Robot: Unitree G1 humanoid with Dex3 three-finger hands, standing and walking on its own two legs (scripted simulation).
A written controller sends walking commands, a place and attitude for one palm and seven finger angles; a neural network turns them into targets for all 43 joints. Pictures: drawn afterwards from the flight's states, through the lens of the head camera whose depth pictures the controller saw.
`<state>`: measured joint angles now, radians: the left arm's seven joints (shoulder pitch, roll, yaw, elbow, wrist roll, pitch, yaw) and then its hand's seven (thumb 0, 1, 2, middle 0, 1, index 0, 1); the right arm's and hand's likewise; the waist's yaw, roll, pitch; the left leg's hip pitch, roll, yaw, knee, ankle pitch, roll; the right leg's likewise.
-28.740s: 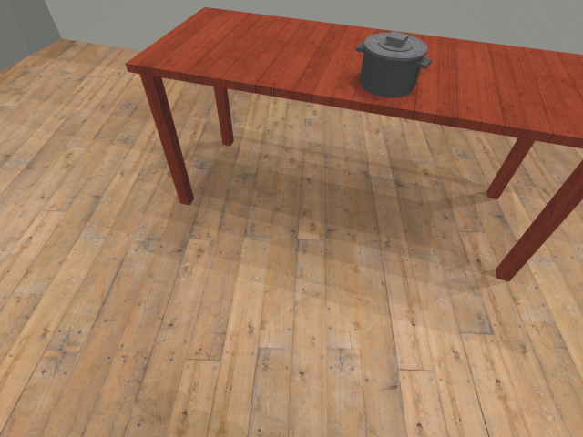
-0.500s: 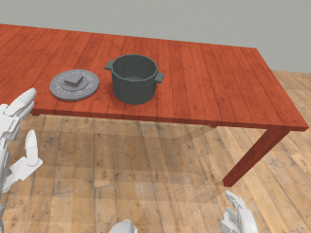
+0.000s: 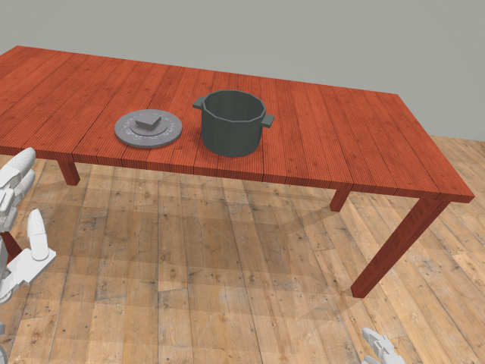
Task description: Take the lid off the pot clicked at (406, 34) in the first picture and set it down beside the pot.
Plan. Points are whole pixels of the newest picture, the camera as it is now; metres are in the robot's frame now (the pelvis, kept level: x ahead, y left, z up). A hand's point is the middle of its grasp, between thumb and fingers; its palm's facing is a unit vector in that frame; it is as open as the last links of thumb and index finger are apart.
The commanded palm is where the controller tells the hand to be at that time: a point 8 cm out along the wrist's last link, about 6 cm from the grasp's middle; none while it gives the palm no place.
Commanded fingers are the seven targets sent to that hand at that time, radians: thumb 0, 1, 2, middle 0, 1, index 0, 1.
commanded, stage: stop stepping back and stand still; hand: left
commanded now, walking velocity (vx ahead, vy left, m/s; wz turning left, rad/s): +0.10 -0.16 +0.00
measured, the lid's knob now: (148, 120) +0.73 +0.30 +0.00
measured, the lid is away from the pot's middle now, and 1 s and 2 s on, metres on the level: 0.24 0.24 0.24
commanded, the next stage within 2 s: let the arm hang, fingers relaxed in 0.22 s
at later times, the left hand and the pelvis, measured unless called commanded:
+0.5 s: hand (110, 326) +0.20 +0.23 -0.06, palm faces +0.14 -0.96 -0.25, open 7.4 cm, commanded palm none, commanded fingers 0.00 0.90 0.90 -0.20 -0.30 -0.20 -0.30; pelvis +0.00 +0.01 +0.02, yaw +5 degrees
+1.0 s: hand out of the picture +0.06 +0.17 -0.15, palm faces +0.05 -0.97 -0.23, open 7.3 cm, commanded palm none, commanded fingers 0.00 0.90 0.90 -0.20 -0.30 -0.20 -0.30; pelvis +0.05 -0.03 +0.02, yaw +2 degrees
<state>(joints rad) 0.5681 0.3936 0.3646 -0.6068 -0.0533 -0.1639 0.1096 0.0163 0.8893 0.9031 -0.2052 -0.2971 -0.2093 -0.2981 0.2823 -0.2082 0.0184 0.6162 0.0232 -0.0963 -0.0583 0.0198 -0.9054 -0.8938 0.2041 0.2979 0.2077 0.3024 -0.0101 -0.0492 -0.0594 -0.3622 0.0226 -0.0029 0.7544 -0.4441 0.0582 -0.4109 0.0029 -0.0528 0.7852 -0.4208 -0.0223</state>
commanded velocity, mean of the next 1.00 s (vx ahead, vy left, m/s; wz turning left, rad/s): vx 0.02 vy -0.01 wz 0.00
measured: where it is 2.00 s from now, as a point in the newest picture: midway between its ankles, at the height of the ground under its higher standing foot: outside the picture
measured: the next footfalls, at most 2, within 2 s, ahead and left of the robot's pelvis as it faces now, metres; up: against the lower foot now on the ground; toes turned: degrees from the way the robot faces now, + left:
right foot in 0.60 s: +0.10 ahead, -0.15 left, +0.00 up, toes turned +6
